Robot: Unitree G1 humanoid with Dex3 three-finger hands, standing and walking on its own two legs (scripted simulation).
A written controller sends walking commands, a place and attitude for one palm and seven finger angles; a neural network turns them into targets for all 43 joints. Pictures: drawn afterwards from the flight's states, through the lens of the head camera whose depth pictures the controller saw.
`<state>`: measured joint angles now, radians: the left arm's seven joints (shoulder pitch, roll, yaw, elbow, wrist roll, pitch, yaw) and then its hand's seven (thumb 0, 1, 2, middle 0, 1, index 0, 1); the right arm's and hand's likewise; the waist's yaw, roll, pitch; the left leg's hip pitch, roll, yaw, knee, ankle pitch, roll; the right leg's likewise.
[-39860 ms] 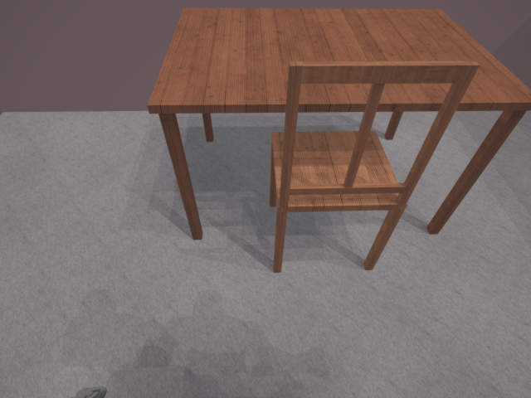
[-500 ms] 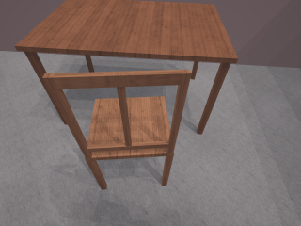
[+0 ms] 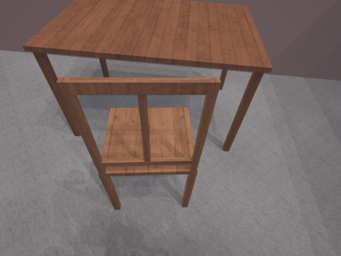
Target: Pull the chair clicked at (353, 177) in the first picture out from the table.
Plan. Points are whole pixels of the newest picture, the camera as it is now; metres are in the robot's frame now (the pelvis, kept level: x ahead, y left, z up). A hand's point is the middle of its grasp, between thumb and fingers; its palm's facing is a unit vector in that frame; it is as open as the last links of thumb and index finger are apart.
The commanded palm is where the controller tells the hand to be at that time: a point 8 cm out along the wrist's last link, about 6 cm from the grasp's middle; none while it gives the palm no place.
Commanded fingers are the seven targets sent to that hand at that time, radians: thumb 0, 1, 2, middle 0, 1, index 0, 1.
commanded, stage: look again from close up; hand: left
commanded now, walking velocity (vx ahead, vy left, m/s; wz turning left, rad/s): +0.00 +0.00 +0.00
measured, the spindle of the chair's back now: (145, 132) +0.50 +0.12 -0.07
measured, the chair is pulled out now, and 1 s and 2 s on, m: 0.29 0.29 0.29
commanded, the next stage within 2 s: shuffle to correct the standing spot in 0.60 s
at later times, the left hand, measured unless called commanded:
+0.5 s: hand out of the picture +0.00 +0.16 -0.18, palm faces +0.02 -0.98 -0.17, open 7.3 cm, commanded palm none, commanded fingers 0.00 0.90 0.90 -0.20 -0.30 -0.20 -0.30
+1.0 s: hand out of the picture -0.02 +0.14 -0.18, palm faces +0.06 -0.98 -0.18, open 7.4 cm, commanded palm none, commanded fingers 0.00 0.90 0.90 -0.20 -0.30 -0.20 -0.30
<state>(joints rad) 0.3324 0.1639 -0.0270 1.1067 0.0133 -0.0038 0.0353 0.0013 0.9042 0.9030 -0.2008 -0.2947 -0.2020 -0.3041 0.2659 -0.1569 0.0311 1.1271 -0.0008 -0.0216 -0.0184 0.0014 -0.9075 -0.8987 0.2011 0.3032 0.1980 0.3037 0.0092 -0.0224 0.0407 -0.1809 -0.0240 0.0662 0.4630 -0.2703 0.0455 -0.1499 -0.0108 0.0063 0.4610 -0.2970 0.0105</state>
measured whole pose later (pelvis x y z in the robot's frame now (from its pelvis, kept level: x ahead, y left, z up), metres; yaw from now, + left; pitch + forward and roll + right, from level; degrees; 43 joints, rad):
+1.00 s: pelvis +0.03 -0.03 +0.00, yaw +3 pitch +1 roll +1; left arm 0.35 0.15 0.00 1.12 0.03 0.00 0.02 0.00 0.91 0.90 -0.20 -0.29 -0.20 -0.30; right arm 0.34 -0.11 0.01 1.16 -0.01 -0.01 -0.03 0.00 -0.91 -0.90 0.20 0.30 0.20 0.30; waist -0.01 -0.03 0.00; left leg -0.20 -0.03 0.01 0.49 -0.31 0.02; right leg -0.16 -0.01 -0.05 0.52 -0.37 -0.02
